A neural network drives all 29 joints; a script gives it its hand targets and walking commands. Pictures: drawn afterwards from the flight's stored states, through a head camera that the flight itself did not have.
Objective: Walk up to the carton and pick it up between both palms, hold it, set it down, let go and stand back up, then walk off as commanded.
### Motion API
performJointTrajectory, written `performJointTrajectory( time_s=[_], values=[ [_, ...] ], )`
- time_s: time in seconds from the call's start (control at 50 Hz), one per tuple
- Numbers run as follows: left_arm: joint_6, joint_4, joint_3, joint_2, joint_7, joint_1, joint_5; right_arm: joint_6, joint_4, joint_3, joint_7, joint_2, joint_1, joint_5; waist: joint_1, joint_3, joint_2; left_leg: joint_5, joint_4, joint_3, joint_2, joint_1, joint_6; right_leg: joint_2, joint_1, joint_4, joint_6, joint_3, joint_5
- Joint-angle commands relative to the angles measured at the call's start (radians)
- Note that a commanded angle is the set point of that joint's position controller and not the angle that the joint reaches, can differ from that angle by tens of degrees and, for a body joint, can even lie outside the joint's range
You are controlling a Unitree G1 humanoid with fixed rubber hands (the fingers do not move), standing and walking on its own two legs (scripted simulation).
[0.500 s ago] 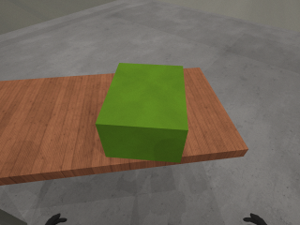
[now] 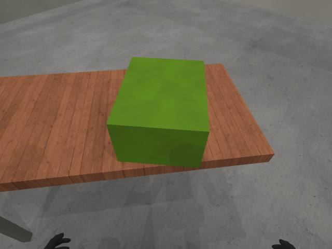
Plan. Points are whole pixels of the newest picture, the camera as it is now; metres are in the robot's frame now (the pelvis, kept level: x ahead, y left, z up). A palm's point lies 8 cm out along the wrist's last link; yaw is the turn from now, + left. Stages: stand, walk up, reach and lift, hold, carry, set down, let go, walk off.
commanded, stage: walk off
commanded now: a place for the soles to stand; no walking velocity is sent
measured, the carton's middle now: (163, 108) +0.54 -0.01 +0.02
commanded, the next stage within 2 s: stand in 1.50 s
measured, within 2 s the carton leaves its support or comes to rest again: neither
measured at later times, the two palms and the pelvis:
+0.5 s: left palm out of the picture -0.04 +0.31 -0.15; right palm out of the picture -0.05 -0.31 -0.09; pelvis -0.13 +0.01 -0.02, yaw +0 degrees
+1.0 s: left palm out of the picture -0.11 +0.28 -0.09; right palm out of the picture -0.18 -0.35 -0.11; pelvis -0.24 -0.03 -0.02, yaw -1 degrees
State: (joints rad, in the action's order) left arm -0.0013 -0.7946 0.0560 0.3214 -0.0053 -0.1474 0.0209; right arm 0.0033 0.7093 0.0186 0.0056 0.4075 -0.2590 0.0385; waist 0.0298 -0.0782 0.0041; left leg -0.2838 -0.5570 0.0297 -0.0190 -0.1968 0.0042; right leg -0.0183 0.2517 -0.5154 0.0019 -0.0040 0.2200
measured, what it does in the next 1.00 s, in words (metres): walks backwards: right foot, then left foot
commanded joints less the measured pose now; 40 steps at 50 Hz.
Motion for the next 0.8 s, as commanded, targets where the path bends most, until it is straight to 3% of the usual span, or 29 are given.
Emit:
performJointTrajectory(
  time_s=[0.0,0.04,0.08,0.1,0.12,0.14,0.16,0.18,0.2,0.26,0.28,0.3,0.32,0.36,0.4,0.44,0.46,0.5,0.56,0.58,0.6,0.62,0.64,0.66,0.68,0.7,0.72,0.76,0.78],
  values=[
    [-0.016,0.106,0.068,0.290,0.020,-0.010,0.003,-0.027,-0.004,0.099,0.011,0.152,-0.057,-0.045,-0.032,0.131,-0.129,0.218,-0.252,-0.025,0.039,-0.047,0.101,-0.200,0.061,0.025,0.215,-0.197,-0.508],
    [-0.031,0.140,0.075,0.309,0.018,0.007,0.016,-0.044,-0.021,0.098,0.003,0.151,-0.078,-0.055,-0.030,0.087,-0.251,-0.151,-0.316,-0.020,0.089,-0.042,0.089,-0.243,0.153,0.100,0.236,-0.249,-0.442],
    [-0.038,0.145,0.089,0.317,0.022,0.040,0.017,-0.051,-0.022,0.100,-0.006,0.150,-0.100,-0.061,-0.003,0.057,-0.275,-0.193,-0.334,-0.042,0.065,-0.022,0.092,-0.251,0.203,0.108,0.232,-0.263,-0.389],
    [-0.038,0.143,0.084,0.322,0.029,0.064,0.020,-0.053,-0.002,0.111,0.000,0.153,-0.140,-0.071,0.026,0.055,-0.227,-0.159,-0.256,-0.077,0.048,-0.001,0.093,-0.246,0.227,0.064,0.205,-0.276,-0.357],
    [-0.046,0.131,0.079,0.304,0.030,0.084,0.017,-0.050,0.023,0.115,-0.005,0.157,-0.180,-0.081,0.053,0.066,-0.211,-0.117,-0.073,-0.138,0.007,0.043,0.116,-0.190,0.266,-0.050,0.157,-0.236,-0.208],
    [-0.053,0.112,0.067,0.245,0.027,0.016,-0.003,-0.036,0.016,0.126,-0.005,0.211,-0.164,-0.101,0.046,0.083,0.044,0.029,0.148,-0.326,-0.134,0.055,0.168,0.026,0.305,-0.311,0.053,-0.128,0.099],
    [-0.062,0.119,0.053,0.186,0.038,-0.007,-0.012,-0.028,0.006,0.144,0.002,0.272,-0.106,-0.108,0.009,0.052,0.230,0.341,0.210,-0.510,-0.321,-0.080,0.210,0.176,0.277,-0.565,0.007,-0.083,0.388],
    [-0.074,0.102,0.071,0.217,0.046,0.002,-0.011,-0.028,-0.024,0.141,0.010,0.297,-0.067,-0.103,0.025,0.041,0.229,0.280,0.253,-0.551,-0.371,-0.224,0.284,0.171,0.243,-0.761,0.013,-0.163,0.442],
    [-0.076,0.087,0.080,0.242,0.048,-0.024,-0.011,-0.021,-0.060,0.121,0.021,0.276,-0.007,-0.100,-0.005,-0.005,0.153,0.201,0.264,-0.542,-0.337,-0.300,0.252,0.154,0.216,-0.837,0.005,-0.218,0.389],
    [-0.079,0.063,0.076,0.251,0.036,-0.089,-0.012,-0.013,-0.075,0.108,0.040,0.225,0.096,-0.088,-0.042,-0.028,0.104,0.142,0.188,-0.372,-0.268,-0.204,0.261,0.138,0.277,-0.904,-0.017,-0.202,0.260],
    [-0.078,0.063,0.079,0.262,0.032,-0.100,-0.006,-0.012,-0.070,0.118,0.040,0.247,0.081,-0.083,-0.027,-0.017,0.111,0.136,0.162,-0.386,-0.265,-0.157,0.246,0.138,0.287,-0.913,-0.023,-0.205,0.234],
    [-0.075,0.079,0.069,0.267,0.027,-0.080,-0.002,-0.006,-0.076,0.117,0.040,0.244,0.060,-0.078,-0.010,0.022,0.069,0.098,0.163,-0.432,-0.286,-0.107,0.274,0.132,0.300,-0.913,-0.030,-0.211,0.243],
    [-0.077,0.090,0.070,0.264,0.027,-0.061,0.001,-0.003,-0.065,0.117,0.047,0.238,0.021,-0.072,-0.002,0.027,0.034,0.140,0.153,-0.458,-0.287,-0.029,0.245,0.137,0.335,-0.875,-0.031,-0.228,0.233],
    [-0.075,0.085,0.068,0.254,0.027,-0.052,-0.001,-0.003,-0.050,0.115,0.046,0.226,-0.017,-0.071,0.005,0.052,0.083,0.185,0.134,-0.395,-0.261,0.017,0.229,0.122,0.349,-0.779,-0.019,-0.225,0.261],
    [-0.068,0.091,0.066,0.252,0.026,-0.076,-0.003,-0.002,-0.063,0.113,0.040,0.220,-0.009,-0.071,0.006,0.086,0.159,0.132,0.140,-0.410,-0.270,0.040,0.241,0.106,0.323,-0.719,-0.021,-0.203,0.289],
    [-0.068,0.105,0.064,0.239,0.026,-0.056,-0.006,-0.005,-0.064,0.120,0.045,0.225,-0.030,-0.077,0.021,0.092,0.145,0.210,0.125,-0.442,-0.319,0.008,0.277,0.098,0.292,-0.671,-0.016,-0.178,0.335],
    [-0.066,0.096,0.068,0.268,0.019,-0.074,-0.002,-0.002,-0.062,0.116,0.044,0.231,-0.017,-0.071,0.021,0.076,0.154,0.143,0.141,-0.420,-0.286,-0.013,0.246,0.091,0.261,-0.614,-0.011,-0.153,0.303],
    [-0.062,0.096,0.069,0.260,0.012,-0.137,-0.004,-0.010,-0.087,0.123,0.032,0.246,0.039,-0.081,-0.008,0.078,0.250,0.071,0.165,-0.384,-0.287,-0.073,0.236,0.044,0.169,-0.441,-0.002,-0.107,0.327],
    [-0.063,0.055,0.080,0.260,-0.008,-0.237,-0.003,-0.033,-0.072,0.133,0.026,0.259,0.064,-0.085,-0.038,0.091,0.208,-0.140,0.233,-0.340,-0.270,-0.265,0.175,0.062,-0.066,-0.213,0.039,-0.004,0.361],
    [-0.052,0.036,0.090,0.261,-0.004,-0.279,0.010,-0.044,-0.070,0.124,0.026,0.239,0.087,-0.088,-0.082,0.087,0.166,-0.177,0.120,-0.285,-0.235,-0.399,0.157,0.037,-0.143,-0.109,0.048,-0.064,0.300],
    [-0.043,0.037,0.094,0.274,-0.002,-0.306,0.010,-0.046,-0.068,0.117,0.032,0.192,0.104,-0.086,-0.103,0.052,0.025,-0.201,-0.110,-0.181,-0.125,-0.481,0.102,-0.037,-0.158,0.046,0.075,-0.294,0.366],
    [-0.032,0.084,0.102,0.365,0.005,-0.200,0.025,-0.045,-0.059,0.105,0.037,0.135,0.072,-0.074,-0.090,0.031,-0.326,-0.325,-0.415,-0.061,0.116,-0.578,0.023,-0.305,0.018,0.269,0.166,-0.711,0.402],
    [-0.033,0.116,0.107,0.410,0.014,-0.130,0.027,-0.045,-0.054,0.118,0.054,0.183,0.123,-0.071,-0.100,-0.054,-0.182,-0.337,-0.588,-0.239,0.135,-0.452,0.004,-0.366,0.236,0.306,0.175,-0.757,0.237],
    [-0.019,0.098,0.099,0.383,0.023,-0.066,0.026,-0.044,-0.020,0.124,0.046,0.194,0.090,-0.059,-0.060,-0.084,-0.072,-0.232,-0.644,-0.266,0.133,-0.424,0.016,-0.296,0.219,0.268,0.143,-0.656,0.254],
    [-0.015,0.131,0.086,0.337,0.028,0.001,0.025,-0.043,-0.005,0.127,0.048,0.204,0.025,-0.052,-0.030,-0.051,-0.059,-0.199,-0.677,-0.285,0.142,-0.384,0.012,-0.226,0.202,0.207,0.118,-0.533,0.142],
    [-0.019,0.140,0.085,0.323,0.028,0.030,0.026,-0.043,0.010,0.119,0.040,0.196,-0.033,-0.038,-0.017,-0.030,-0.117,-0.181,-0.703,-0.274,0.163,-0.363,0.018,-0.166,0.150,0.162,0.138,-0.448,0.069],
    [-0.011,0.121,0.088,0.308,0.028,0.035,0.024,-0.044,0.025,0.119,0.034,0.219,-0.068,-0.045,-0.018,-0.012,-0.137,-0.179,-0.720,-0.273,0.173,-0.393,0.015,-0.163,0.071,0.133,0.135,-0.420,0.020],
    [-0.012,0.148,0.089,0.292,0.018,0.022,0.028,-0.036,0.032,0.120,0.035,0.229,-0.101,-0.049,-0.040,0.053,-0.189,-0.212,-0.695,-0.222,0.148,-0.356,0.006,-0.179,0.004,0.113,0.199,-0.408,0.114],
    [-0.006,0.145,0.087,0.301,0.021,0.004,0.025,-0.031,0.031,0.118,0.031,0.222,-0.084,-0.050,-0.039,0.040,-0.146,-0.211,-0.671,-0.229,0.141,-0.352,0.008,-0.179,0.010,0.116,0.223,-0.397,0.130]
  ],
)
